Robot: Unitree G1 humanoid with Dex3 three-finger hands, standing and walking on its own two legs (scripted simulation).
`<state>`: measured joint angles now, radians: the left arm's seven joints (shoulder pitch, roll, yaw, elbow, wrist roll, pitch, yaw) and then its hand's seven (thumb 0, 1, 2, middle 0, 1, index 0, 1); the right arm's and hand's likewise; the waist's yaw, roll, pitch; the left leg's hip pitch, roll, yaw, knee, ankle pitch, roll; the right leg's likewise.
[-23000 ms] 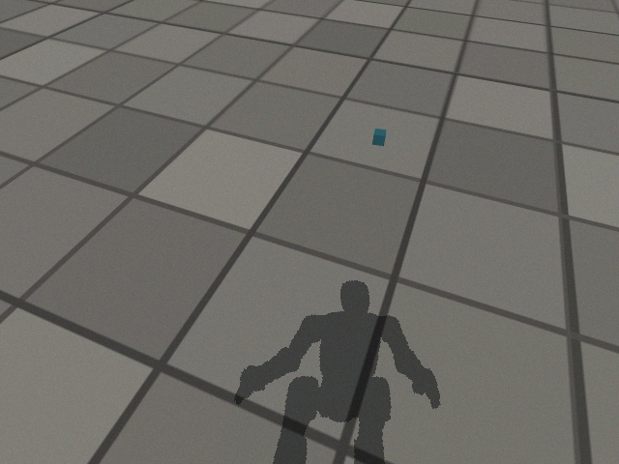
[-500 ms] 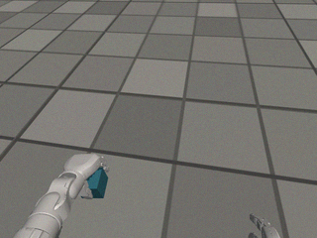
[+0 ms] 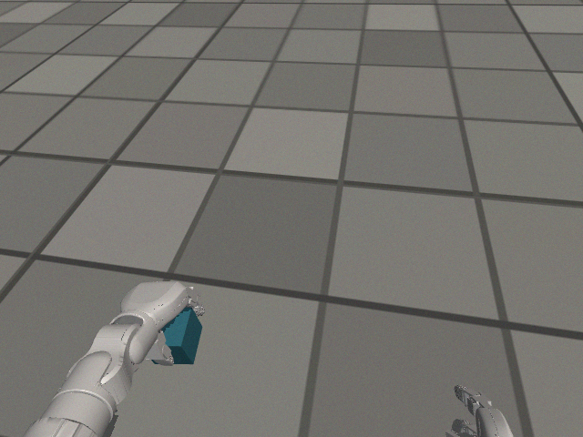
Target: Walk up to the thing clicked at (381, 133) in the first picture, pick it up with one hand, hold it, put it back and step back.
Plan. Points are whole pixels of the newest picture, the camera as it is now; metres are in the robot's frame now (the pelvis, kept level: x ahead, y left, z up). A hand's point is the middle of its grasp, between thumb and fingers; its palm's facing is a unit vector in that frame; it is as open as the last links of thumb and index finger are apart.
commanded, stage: hold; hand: left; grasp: from above
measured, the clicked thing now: (173, 335) +0.29 +0.22 -0.08
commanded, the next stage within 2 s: crouch in 0.22 s
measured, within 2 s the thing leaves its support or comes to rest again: neither
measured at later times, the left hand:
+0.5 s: hand (165, 327) +0.30 +0.23 -0.05, palm faces -0.49 -0.04 -0.87, open 9.3 cm
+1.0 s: hand (197, 344) +0.35 +0.23 -0.25, palm faces -0.42 +0.07 -0.90, open 9.3 cm
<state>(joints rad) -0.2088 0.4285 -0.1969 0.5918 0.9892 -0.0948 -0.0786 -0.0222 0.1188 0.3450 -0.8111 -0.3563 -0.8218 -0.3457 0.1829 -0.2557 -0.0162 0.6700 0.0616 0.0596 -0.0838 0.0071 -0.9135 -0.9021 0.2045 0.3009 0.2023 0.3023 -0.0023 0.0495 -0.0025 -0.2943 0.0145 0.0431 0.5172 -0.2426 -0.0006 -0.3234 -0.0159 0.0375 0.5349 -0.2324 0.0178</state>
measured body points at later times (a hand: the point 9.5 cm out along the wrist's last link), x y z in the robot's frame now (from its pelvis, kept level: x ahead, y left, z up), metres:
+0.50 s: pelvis +0.01 +0.00 +0.00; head +0.04 -0.02 +0.45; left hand +0.32 +0.23 +0.00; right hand +0.15 -0.26 -0.12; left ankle +0.02 +0.12 -0.73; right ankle +0.03 -0.13 -0.73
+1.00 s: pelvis -0.03 +0.01 -0.13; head +0.10 +0.02 +0.30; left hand +0.36 +0.23 -0.19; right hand +0.03 -0.29 -0.25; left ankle +0.02 +0.12 -0.73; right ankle +0.03 -0.13 -0.73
